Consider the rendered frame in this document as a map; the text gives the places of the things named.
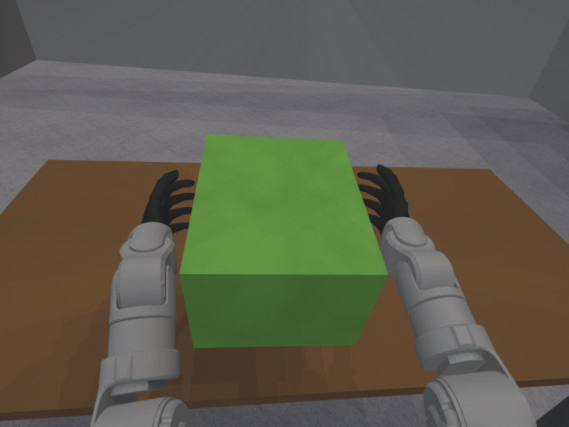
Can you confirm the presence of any left robot upper arm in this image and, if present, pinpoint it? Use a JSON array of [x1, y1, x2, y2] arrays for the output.
[[93, 397, 192, 427]]

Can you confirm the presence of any table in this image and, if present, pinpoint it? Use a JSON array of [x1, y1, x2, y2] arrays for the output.
[[0, 159, 569, 427]]

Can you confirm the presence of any robot right hand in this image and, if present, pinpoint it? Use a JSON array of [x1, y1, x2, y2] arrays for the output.
[[357, 165, 410, 234]]

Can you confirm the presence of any robot left hand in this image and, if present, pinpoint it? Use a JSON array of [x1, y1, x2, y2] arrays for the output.
[[141, 170, 195, 234]]

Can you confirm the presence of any right robot upper arm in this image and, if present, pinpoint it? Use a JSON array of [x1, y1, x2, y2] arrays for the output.
[[423, 370, 535, 427]]

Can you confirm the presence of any left robot forearm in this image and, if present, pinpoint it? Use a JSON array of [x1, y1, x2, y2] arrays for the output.
[[90, 222, 180, 427]]

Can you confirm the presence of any right robot forearm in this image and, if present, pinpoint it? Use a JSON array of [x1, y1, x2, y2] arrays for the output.
[[380, 217, 537, 427]]

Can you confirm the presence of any carton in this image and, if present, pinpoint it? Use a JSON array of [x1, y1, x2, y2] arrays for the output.
[[180, 134, 389, 348]]

